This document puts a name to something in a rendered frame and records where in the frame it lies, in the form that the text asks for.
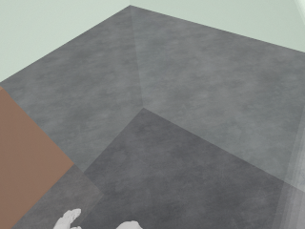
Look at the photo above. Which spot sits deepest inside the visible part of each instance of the left robot hand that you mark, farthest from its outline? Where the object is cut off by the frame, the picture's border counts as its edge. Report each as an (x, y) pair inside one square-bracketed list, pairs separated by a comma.
[(67, 219)]

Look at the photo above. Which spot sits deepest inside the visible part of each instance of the table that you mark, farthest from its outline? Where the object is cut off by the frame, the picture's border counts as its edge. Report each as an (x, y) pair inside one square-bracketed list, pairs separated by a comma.
[(30, 162)]

